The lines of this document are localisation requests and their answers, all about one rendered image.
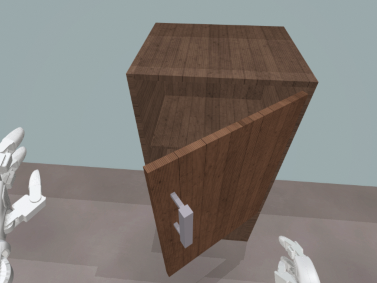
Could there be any handle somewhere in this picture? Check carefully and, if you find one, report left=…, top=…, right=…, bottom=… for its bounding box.
left=170, top=192, right=193, bottom=248

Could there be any left robot forearm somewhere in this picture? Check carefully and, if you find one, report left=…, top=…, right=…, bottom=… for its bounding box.
left=0, top=239, right=14, bottom=283

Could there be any left robot hand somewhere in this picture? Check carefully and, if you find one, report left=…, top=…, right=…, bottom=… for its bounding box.
left=0, top=127, right=46, bottom=241

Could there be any cupboard door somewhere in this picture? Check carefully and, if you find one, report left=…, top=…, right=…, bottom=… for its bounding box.
left=143, top=91, right=308, bottom=277

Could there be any right robot hand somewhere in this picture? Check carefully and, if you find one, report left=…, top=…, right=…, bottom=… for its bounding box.
left=275, top=236, right=320, bottom=283

